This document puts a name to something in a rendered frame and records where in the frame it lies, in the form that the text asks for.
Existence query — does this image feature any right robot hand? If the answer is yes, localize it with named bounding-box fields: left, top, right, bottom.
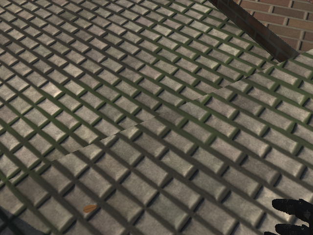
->
left=264, top=199, right=313, bottom=235

